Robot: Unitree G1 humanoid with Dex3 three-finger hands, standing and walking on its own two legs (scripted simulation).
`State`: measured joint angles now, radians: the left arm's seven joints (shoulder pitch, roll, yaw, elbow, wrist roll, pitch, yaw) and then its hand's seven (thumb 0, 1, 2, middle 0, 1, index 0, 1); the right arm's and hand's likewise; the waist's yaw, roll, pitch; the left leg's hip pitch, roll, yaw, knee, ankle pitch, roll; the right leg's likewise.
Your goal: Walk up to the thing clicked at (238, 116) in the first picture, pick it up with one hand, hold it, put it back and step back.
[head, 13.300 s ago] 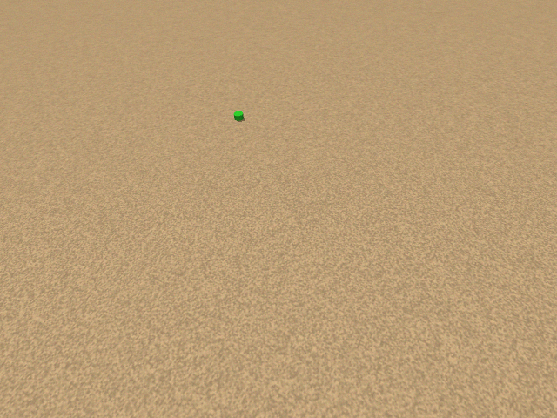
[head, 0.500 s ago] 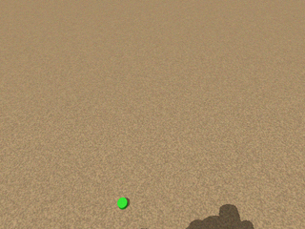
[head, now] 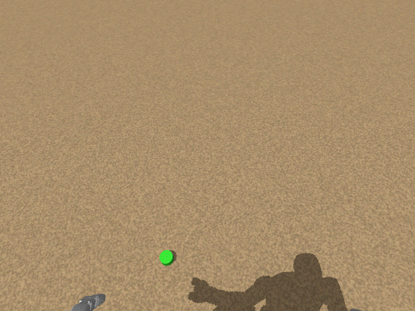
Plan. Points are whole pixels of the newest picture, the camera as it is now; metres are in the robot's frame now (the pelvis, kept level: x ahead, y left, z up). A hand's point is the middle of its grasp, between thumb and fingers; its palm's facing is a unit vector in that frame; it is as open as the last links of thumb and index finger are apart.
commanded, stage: rise first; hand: left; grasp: from above
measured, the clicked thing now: (166, 257) +0.43 +0.26 -0.76
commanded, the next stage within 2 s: none
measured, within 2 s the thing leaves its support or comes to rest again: neither
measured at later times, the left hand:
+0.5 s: hand out of the picture +0.14 +0.26 -0.22, palm faces -0.12 -0.90 -0.43, open 13.8 cm
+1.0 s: hand out of the picture +0.17 +0.29 -0.33, palm faces -0.38 -0.69 -0.62, open 14.1 cm
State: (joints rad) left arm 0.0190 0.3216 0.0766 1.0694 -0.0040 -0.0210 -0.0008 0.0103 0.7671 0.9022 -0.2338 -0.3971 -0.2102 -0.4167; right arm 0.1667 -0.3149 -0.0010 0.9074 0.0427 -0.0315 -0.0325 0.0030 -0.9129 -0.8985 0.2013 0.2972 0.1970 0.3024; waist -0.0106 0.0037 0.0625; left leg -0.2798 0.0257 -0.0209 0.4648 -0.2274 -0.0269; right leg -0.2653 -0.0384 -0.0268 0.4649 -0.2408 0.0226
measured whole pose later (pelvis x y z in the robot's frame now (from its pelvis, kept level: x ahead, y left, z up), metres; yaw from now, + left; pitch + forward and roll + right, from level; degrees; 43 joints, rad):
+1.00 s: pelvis -0.04 +0.01 -0.19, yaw -1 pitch +29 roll -2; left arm 0.05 0.43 0.17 0.58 0.48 0.00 0.00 0.00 -0.52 0.97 -0.07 -1.07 -0.07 -1.07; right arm 0.10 -0.27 -0.05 0.58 -0.01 -0.20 0.01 0.01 -0.86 -0.89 0.20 0.30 0.20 0.30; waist -0.03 0.00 -0.17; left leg -1.44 0.03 -0.06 1.59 -0.65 -0.03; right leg -1.41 -0.03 -0.01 1.56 -0.65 0.03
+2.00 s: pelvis -0.09 +0.02 -0.43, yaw -7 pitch +33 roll -8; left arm -0.77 0.77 0.18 1.30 1.30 -0.36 0.36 0.00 -0.45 0.96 -0.14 -0.90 -0.13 -0.91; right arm 0.08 -0.27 -0.02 0.77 -0.13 -0.01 0.13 0.00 -0.89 -0.89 0.20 0.30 0.20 0.30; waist -0.14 -0.02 -0.07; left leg -2.28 -0.01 -0.15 2.37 -0.68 -0.02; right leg -2.19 0.00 -0.02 2.29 -0.68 0.06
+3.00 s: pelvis -0.08 +0.02 -0.46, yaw -8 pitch +33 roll -8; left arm -0.94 0.82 0.11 1.50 1.34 -0.33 0.48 0.00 -0.52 1.00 -0.09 -1.04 -0.08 -1.04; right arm 0.06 -0.27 0.05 0.80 -0.21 -0.03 0.15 0.00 -0.91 -0.89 0.20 0.30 0.20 0.30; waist -0.22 -0.06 -0.02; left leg -2.36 -0.02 -0.18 2.48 -0.71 -0.04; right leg -2.28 0.01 -0.04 2.39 -0.69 0.07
